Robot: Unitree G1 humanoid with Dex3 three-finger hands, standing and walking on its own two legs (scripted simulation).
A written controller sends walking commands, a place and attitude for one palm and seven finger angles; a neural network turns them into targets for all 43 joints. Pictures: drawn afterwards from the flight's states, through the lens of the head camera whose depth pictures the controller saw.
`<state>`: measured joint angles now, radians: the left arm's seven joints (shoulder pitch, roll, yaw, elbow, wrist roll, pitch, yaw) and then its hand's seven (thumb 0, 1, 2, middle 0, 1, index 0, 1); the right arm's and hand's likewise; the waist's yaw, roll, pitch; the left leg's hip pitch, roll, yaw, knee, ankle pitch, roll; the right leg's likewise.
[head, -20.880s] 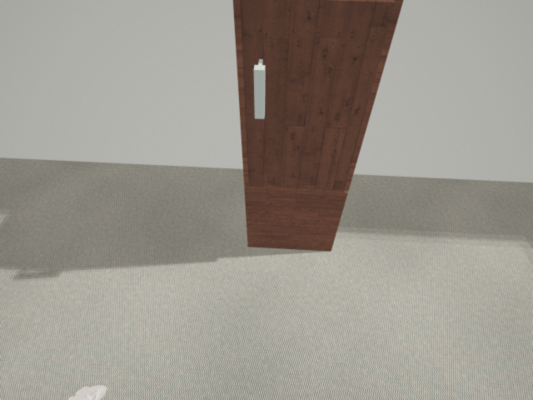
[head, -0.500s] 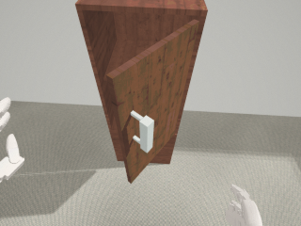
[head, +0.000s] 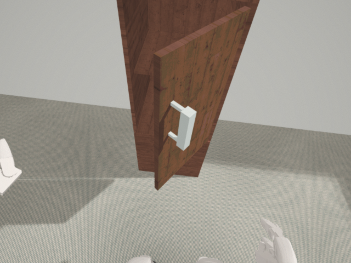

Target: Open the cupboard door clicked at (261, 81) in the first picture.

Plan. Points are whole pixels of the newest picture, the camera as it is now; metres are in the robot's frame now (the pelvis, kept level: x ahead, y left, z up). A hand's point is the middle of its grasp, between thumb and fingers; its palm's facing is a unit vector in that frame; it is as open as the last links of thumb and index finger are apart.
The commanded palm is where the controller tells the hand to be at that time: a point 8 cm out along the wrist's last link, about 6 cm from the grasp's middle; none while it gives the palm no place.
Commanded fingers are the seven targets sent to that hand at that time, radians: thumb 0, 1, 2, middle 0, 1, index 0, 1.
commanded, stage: step back with the hand held close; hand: left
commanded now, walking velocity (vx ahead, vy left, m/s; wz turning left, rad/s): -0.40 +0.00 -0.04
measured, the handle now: (179, 125) +0.43 +0.02 +0.05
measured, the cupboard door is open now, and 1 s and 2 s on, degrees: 54 54 54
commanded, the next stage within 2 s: stop stepping back and stand still in 0.20 s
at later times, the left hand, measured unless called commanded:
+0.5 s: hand (20, 236) +0.13 +0.22 +0.17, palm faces +0.33 -0.82 -0.46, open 7.4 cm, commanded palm +0.08 +0.26 +0.19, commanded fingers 0.00 0.90 0.90 -0.20 -0.30 -0.20 -0.30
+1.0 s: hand out of the picture +0.09 +0.26 +0.17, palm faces +0.44 -0.82 -0.37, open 7.5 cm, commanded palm +0.03 +0.29 +0.19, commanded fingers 0.00 0.90 0.90 -0.20 -0.30 -0.20 -0.30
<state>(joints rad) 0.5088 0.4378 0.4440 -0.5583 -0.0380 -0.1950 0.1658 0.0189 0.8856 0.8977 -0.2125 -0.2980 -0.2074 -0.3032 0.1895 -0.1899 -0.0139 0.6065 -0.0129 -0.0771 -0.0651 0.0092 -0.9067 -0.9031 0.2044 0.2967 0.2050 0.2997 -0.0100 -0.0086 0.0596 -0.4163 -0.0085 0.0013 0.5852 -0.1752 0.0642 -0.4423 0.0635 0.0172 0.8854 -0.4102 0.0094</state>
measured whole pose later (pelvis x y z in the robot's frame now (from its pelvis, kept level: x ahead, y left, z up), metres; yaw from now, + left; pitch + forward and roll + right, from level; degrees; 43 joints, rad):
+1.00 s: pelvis -0.13 +0.00 +0.01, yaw -3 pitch -2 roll -1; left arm 0.48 0.37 0.39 -0.42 -0.03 -0.16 0.17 0.02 0.89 0.90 -0.21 -0.30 -0.20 -0.30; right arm 0.26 -0.17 0.02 0.66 -0.01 -0.12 -0.08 0.01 -0.91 -0.90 0.20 0.30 0.21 0.30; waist -0.01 -0.02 -0.02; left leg -0.30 -0.04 0.01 0.50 -0.18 0.06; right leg -0.21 0.04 -0.01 0.66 -0.43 -0.01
